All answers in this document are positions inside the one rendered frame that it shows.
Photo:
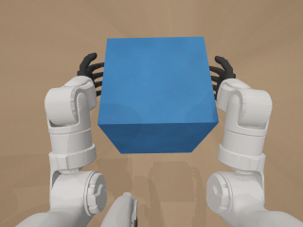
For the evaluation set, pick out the robot right upper arm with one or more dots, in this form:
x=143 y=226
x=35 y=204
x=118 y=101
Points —
x=238 y=198

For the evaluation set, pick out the robot left forearm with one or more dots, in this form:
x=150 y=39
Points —
x=67 y=111

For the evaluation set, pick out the robot right forearm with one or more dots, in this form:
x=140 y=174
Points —
x=247 y=115

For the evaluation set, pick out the robot right hand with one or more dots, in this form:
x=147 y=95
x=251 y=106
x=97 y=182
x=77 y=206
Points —
x=227 y=73

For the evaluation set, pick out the robot left hand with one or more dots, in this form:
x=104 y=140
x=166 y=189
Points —
x=87 y=70

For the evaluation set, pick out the carton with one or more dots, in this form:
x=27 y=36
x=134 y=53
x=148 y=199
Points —
x=156 y=94

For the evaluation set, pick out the left robot thigh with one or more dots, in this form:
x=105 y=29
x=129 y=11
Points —
x=122 y=212

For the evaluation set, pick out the robot left shin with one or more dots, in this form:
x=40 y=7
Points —
x=129 y=194

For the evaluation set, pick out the robot left upper arm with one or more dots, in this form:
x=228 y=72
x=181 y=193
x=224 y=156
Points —
x=75 y=198

